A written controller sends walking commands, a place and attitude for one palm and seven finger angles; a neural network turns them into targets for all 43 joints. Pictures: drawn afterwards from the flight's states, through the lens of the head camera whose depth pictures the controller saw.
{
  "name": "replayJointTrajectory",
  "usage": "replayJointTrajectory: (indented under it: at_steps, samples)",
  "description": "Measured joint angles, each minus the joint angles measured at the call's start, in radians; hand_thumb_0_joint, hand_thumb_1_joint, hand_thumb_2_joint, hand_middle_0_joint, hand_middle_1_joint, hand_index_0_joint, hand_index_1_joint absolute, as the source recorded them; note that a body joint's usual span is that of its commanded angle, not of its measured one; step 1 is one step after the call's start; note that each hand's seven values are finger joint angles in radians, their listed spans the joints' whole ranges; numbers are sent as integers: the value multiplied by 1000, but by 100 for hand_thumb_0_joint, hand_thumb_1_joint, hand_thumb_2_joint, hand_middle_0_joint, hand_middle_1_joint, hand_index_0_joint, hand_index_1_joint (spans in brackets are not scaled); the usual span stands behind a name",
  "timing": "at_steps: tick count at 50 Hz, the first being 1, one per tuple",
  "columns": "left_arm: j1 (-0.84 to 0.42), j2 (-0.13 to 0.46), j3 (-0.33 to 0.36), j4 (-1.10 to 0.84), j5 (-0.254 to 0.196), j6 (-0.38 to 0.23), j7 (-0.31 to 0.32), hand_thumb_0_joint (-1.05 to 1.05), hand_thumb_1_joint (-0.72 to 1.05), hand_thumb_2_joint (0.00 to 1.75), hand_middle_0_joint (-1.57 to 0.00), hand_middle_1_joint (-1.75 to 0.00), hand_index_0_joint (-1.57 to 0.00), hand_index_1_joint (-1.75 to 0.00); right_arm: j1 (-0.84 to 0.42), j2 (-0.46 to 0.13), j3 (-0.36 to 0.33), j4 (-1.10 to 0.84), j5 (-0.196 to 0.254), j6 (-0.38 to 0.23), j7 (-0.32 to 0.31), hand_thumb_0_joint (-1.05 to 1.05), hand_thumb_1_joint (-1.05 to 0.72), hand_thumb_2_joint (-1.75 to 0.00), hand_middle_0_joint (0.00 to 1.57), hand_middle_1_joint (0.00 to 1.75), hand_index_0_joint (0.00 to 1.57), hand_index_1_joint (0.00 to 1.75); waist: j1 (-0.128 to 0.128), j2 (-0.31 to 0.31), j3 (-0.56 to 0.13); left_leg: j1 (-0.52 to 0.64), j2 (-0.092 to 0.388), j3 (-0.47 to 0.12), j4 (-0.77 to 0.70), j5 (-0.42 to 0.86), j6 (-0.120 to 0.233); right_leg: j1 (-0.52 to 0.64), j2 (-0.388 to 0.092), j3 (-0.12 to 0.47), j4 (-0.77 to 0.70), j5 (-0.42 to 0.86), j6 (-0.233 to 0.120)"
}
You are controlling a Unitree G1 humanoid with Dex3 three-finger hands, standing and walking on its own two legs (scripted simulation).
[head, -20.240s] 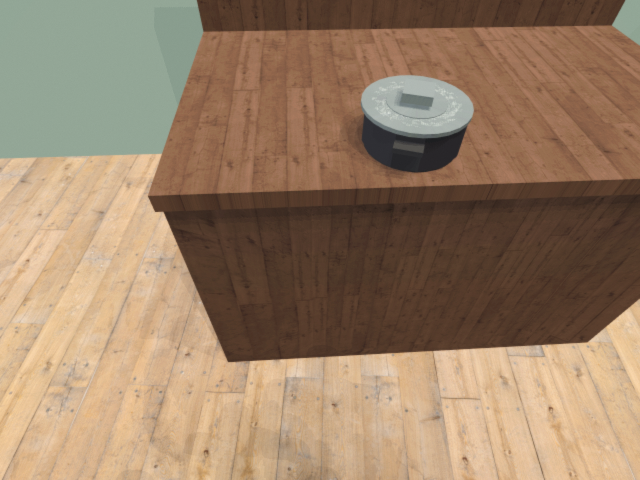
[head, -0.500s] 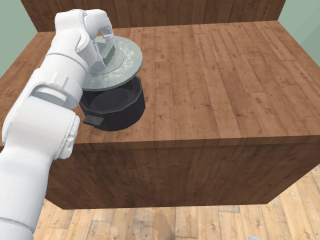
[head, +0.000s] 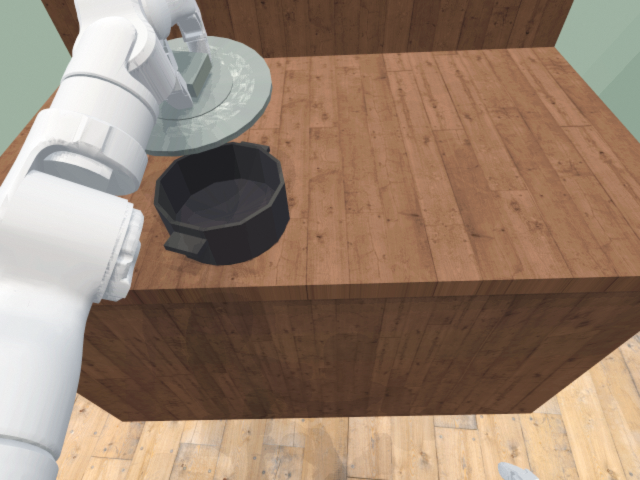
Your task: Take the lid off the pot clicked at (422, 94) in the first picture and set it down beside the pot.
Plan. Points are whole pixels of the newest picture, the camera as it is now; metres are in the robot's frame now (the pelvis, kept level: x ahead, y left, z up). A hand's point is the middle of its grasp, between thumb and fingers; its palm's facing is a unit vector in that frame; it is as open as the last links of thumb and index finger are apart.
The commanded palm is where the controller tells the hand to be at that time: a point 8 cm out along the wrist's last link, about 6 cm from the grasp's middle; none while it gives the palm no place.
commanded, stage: lift the lid straight up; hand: left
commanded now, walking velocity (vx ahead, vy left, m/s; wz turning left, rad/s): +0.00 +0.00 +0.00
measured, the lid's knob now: (179, 73) +0.51 +0.13 +0.26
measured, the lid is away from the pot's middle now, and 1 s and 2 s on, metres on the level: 0.00 0.09 0.21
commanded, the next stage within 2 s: move the lid sideways beside the pot in 0.20 s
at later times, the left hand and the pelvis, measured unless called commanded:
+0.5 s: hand (162, 61) +0.50 +0.14 +0.28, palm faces -0.22 -0.09 -0.97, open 8.9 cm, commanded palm +0.48 +0.16 +0.34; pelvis +0.00 +0.00 +0.00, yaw +0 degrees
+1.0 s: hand (88, 72) +0.48 +0.22 +0.28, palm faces -0.21 -0.09 -0.97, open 8.8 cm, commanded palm +0.48 +0.23 +0.34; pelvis +0.00 +0.01 +0.00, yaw +1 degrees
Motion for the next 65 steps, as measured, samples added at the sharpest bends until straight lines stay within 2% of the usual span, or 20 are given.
replayJointTrajectory:
  at_steps: [9, 14, 17, 21, 25, 39, 44, 47, 65]
  samples:
    - [-30, -7, -25, 14, 8, 24, -2, -2, 10, 72, -64, -101, -58, -97, -7, 5, 3, 1, 2, 6, 10, 1, -91, -90, 20, 30, 20, 30, 6, 2, -3, -10, -4, -4, 5, -1, 2, -5, -3, -4, -1, 0, 3]
    - [-26, -17, -29, 8, 6, 17, 0, -2, 10, 72, -64, -101, -59, -97, -7, 9, 5, 3, 2, 1, 8, 1, -91, -90, 20, 30, 20, 30, 5, 3, -1, -16, -7, -7, 5, 2, 4, -10, -6, -7, 0, 1, 5]
    - [-24, -15, -10, 6, 9, 4, -2, -2, 9, 72, -64, -101, -59, -97, -6, 12, 7, 3, 0, -3, 6, 1, -90, -90, 20, 30, 20, 30, 0, 2, -1, -17, -7, -5, 4, 3, 5, -13, -7, -5, 0, 2, 5]
    - [-16, 5, 3, 0, 31, -31, 7, -2, 9, 72, -65, -101, -59, -97, 0, 14, 5, -7, 0, 9, 4, 1, -90, -90, 20, 30, 20, 30, -9, 2, -5, -24, -4, 0, 9, -1, 4, -21, -4, 1, 3, 1, 5]
    - [-15, 31, 23, 14, 38, -39, 9, -2, 9, 72, -65, -101, -59, -97, 5, 9, 3, -12, 1, 27, 3, 1, -90, -90, 20, 30, 20, 30, -16, 1, -3, -28, -2, 5, 11, -4, 4, -26, -2, 6, 4, 2, 5]
    - [33, 132, 46, -30, 47, -74, -8, -2, 10, 72, -65, -101, -59, -97, 27, -5, -14, -18, 10, 44, 2, 1, -91, -90, 20, 30, 20, 30, -14, -5, 1, -33, 5, 0, 27, -14, 3, -20, 5, 2, -1, 1, 4]
    - [36, 151, 25, -35, 47, -72, -13, -2, 10, 72, -65, -101, -58, -97, 17, -6, -15, -21, 16, 52, 6, 1, -91, -90, 20, 30, 20, 30, -9, -7, 5, -38, 4, -9, 37, -16, 3, -17, 6, -7, -2, 1, 4]
    - [53, 165, 43, -59, 45, -85, -20, -2, 10, 72, -65, -101, -58, -97, 8, -4, -13, -23, 16, 52, 5, 1, -91, -90, 20, 30, 20, 30, -6, -8, 7, -41, 3, -12, 38, -13, 4, -18, 5, -10, -3, 4, 4]
    - [30, 257, 55, 14, 64, -127, -18, -2, 10, 72, -65, -101, -58, -97, 13, 2, 0, -21, 28, 68, -5, 1, -90, -90, 20, 30, 20, 30, -16, -10, 14, -68, 2, -20, 49, -10, 11, -30, 5, -17, -16, 18, 11]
